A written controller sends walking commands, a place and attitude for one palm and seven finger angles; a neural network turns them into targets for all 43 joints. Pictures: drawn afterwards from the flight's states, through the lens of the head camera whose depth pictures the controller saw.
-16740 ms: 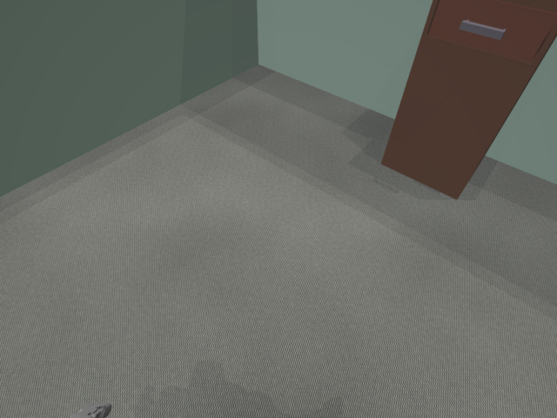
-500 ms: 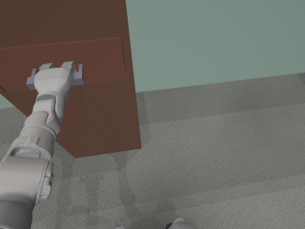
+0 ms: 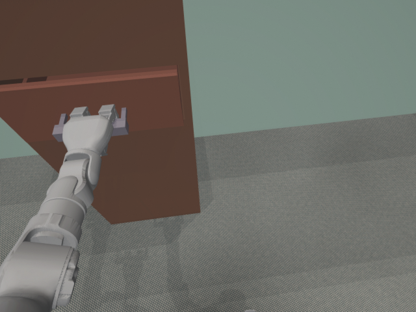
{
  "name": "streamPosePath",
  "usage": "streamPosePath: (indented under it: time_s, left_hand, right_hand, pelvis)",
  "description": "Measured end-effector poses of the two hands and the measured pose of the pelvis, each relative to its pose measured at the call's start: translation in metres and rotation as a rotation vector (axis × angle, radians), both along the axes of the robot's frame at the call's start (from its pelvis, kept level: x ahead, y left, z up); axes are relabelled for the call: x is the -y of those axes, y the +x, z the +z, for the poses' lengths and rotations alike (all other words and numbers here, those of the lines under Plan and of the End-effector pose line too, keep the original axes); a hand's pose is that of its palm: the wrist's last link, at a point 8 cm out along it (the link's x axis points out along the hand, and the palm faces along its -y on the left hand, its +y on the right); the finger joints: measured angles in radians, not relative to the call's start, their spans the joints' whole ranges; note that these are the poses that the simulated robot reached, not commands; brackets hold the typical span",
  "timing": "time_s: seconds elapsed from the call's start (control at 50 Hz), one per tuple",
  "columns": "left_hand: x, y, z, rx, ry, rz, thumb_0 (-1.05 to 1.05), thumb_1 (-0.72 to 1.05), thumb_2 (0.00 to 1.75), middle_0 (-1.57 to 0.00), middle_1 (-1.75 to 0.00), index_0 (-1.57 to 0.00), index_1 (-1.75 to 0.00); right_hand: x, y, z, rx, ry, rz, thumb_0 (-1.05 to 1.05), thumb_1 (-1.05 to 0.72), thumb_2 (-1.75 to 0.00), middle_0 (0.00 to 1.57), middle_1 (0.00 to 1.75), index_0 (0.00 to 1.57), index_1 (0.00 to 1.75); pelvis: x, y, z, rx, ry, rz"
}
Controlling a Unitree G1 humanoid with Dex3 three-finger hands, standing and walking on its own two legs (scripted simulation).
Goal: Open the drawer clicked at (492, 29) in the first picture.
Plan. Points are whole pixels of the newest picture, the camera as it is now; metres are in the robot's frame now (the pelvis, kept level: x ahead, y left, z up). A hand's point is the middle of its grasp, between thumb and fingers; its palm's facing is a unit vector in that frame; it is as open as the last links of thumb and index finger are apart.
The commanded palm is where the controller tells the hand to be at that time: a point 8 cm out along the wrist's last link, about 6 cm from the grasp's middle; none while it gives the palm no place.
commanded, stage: pull the drawer open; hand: left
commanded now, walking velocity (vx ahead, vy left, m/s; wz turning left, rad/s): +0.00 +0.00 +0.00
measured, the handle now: (93, 122) +0.51 +0.24 +0.04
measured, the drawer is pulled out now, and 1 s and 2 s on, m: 0.03 0.15 0.27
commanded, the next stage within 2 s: none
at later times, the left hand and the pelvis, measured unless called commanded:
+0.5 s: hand (97, 169) +0.40 +0.22 +0.02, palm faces -0.02 -0.03 -1.00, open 6.1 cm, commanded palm +0.35 +0.23 +0.08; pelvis +0.00 -0.01 +0.01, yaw +1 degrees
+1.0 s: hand (94, 200) +0.33 +0.21 +0.02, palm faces -0.01 -0.05 -1.00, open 6.1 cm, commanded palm +0.29 +0.23 +0.08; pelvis +0.00 -0.02 +0.01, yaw +1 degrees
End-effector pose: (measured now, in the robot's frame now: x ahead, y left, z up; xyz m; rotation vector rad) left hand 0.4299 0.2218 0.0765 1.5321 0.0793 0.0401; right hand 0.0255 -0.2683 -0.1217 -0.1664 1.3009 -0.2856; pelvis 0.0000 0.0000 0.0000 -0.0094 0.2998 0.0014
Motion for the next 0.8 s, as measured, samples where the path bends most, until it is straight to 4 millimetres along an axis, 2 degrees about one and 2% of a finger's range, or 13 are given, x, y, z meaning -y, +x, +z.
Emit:
streamPosePath:
  time_s: [0.3, 0.58, 0.8]
  left_hand:
    - [0.003, -0.036, -0.001, 0.012, 0.003, -0.001, 0.00, 0.67, 0.80, -0.30, -1.35, -0.34, -1.33]
    - [0.006, -0.062, 0.000, 0.006, 0.007, 0.007, 0.00, 0.67, 0.79, -0.31, -1.35, -0.34, -1.33]
    - [0.010, -0.094, -0.001, 0.014, -0.002, 0.013, 0.01, 0.67, 0.80, -0.30, -1.35, -0.34, -1.33]
  right_hand:
    - [-0.004, 0.051, 0.006, 0.133, 0.017, 0.058, 0.00, -0.91, -0.90, 0.20, 0.30, 0.20, 0.30]
    - [-0.001, 0.068, 0.010, 0.192, 0.020, 0.076, 0.01, -0.91, -0.90, 0.20, 0.30, 0.20, 0.30]
    - [0.000, 0.084, 0.013, 0.244, 0.027, 0.095, 0.01, -0.91, -0.90, 0.20, 0.30, 0.20, 0.30]
  pelvis:
    - [0.002, 0.000, 0.004, 0.052, 0.005, 0.010]
    - [0.008, -0.001, 0.007, 0.088, 0.012, 0.010]
    - [0.011, 0.000, 0.009, 0.119, 0.016, 0.007]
